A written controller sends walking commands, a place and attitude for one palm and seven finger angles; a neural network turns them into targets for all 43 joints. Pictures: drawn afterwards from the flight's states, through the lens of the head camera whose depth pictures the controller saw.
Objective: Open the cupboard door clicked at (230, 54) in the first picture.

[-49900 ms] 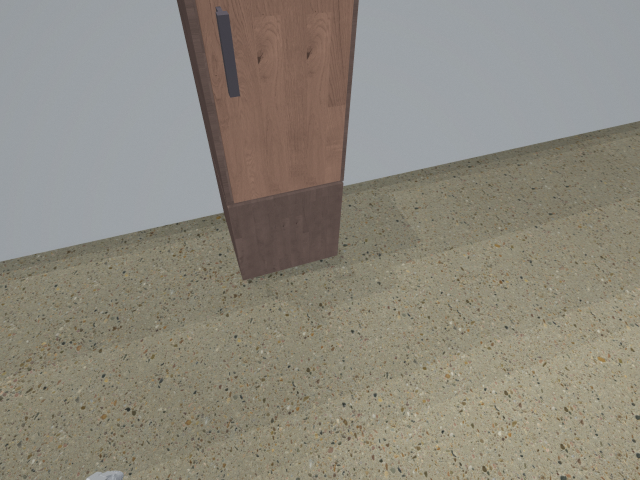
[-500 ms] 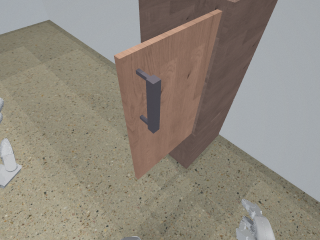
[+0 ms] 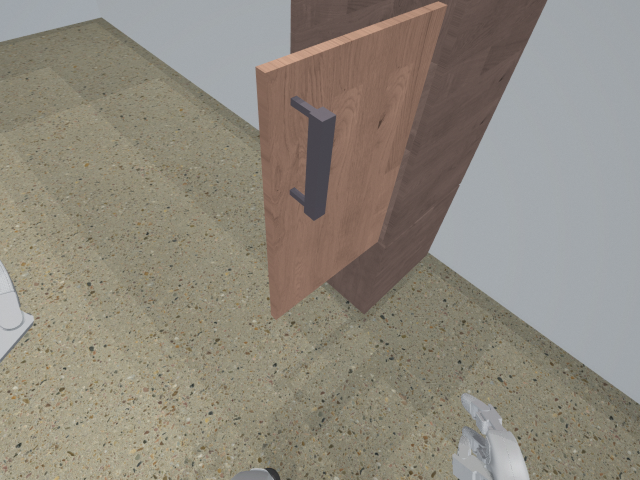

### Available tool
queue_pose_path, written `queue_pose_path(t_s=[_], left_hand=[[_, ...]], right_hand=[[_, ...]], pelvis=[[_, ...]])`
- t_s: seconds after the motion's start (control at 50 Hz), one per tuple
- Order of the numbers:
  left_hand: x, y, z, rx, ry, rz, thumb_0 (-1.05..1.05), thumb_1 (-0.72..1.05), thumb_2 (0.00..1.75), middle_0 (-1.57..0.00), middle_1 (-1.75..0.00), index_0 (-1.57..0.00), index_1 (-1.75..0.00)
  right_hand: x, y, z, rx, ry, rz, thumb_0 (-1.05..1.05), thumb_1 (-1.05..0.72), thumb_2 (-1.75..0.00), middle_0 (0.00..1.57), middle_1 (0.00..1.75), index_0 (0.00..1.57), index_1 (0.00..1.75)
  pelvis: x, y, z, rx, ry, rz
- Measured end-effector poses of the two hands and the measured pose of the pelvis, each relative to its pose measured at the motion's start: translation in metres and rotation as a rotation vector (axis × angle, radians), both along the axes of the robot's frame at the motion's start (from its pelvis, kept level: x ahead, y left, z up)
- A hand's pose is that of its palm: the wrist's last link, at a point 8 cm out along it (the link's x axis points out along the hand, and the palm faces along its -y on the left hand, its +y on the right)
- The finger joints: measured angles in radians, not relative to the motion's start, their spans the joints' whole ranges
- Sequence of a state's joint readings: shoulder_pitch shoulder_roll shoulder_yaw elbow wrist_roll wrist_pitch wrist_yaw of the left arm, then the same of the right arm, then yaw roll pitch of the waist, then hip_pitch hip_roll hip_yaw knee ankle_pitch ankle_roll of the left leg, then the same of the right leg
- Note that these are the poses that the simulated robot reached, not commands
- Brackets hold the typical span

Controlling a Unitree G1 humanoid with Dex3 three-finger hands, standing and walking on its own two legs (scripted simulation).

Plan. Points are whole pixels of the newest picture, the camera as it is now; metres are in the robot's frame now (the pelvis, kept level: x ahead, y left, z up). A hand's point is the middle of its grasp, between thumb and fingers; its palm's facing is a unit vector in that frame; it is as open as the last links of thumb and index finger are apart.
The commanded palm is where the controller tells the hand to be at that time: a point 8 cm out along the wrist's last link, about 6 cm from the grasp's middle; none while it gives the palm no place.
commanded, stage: step back with the hand held close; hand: left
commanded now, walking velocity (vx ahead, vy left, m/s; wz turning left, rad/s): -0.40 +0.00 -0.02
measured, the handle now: (307, 161) +0.50 +0.07 +0.12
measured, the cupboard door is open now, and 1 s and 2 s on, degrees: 88 88 88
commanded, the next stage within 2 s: stop stepping back and stand still in 0.02 s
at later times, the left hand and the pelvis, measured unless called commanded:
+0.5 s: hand out of the picture +0.09 +0.23 +0.16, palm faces +0.40 -0.81 -0.44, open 7.4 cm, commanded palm +0.04 +0.27 +0.18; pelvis -0.11 -0.02 +0.00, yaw -2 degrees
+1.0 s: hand out of the picture +0.06 +0.22 +0.17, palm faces +0.43 -0.76 -0.49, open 7.4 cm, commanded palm none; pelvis -0.14 -0.04 -0.01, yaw -1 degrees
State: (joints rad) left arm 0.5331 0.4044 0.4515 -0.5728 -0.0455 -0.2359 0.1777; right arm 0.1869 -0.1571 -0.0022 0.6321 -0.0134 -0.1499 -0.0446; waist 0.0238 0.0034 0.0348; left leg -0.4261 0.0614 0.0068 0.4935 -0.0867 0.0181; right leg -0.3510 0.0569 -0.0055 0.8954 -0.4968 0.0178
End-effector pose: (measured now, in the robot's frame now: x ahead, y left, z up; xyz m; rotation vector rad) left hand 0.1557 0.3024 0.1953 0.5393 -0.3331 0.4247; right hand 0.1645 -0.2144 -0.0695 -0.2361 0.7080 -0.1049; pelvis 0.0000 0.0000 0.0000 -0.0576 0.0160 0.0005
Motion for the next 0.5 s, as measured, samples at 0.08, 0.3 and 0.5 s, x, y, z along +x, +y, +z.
queue_pose_path(t_s=[0.08, 0.3, 0.5], left_hand=[[-0.011, -0.023, 0.0, -0.005, 0.029, -0.053, 0.01, 0.89, 0.9, -0.21, -0.31, -0.21, -0.3], [-0.059, -0.05, -0.003, 0.059, 0.132, -0.108, 0.01, 0.89, 0.9, -0.22, -0.31, -0.22, -0.3], [-0.104, -0.031, -0.015, -0.025, 0.078, -0.045, 0.01, 0.89, 0.9, -0.21, -0.31, -0.21, -0.3]], right_hand=[[-0.018, -0.006, -0.003, 0.028, -0.015, 0.01, 0.01, -0.9, -0.9, 0.2, 0.3, 0.2, 0.3], [-0.101, -0.061, -0.002, -0.014, 0.033, -0.124, 0.02, -0.9, -0.9, 0.2, 0.3, 0.2, 0.3], [-0.156, -0.075, 0.007, -0.088, 0.014, -0.143, 0.02, -0.9, -0.9, 0.2, 0.3, 0.2, 0.3]], pelvis=[[-0.025, -0.012, 0.0, 0.011, 0.022, -0.02], [-0.073, -0.031, 0.002, 0.065, 0.006, -0.066], [-0.11, -0.024, 0.002, 0.044, -0.04, -0.029]])
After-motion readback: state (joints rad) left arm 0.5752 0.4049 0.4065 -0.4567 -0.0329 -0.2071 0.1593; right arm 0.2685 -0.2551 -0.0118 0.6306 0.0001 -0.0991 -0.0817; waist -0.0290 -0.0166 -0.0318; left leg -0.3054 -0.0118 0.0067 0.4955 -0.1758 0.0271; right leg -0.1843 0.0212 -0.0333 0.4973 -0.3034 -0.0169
